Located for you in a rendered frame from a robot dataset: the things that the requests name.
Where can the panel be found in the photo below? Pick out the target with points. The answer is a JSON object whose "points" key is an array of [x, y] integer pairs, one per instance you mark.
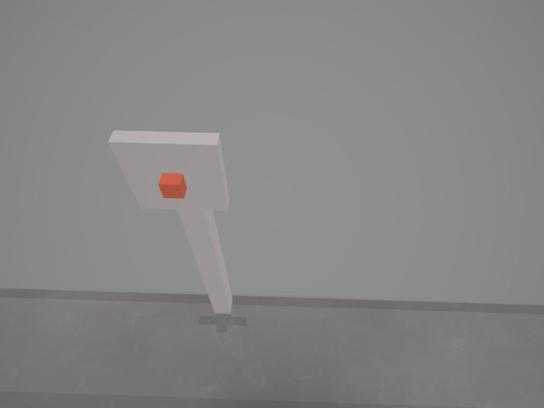
{"points": [[144, 155]]}

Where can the button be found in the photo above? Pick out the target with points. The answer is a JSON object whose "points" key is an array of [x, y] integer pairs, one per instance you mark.
{"points": [[172, 185]]}

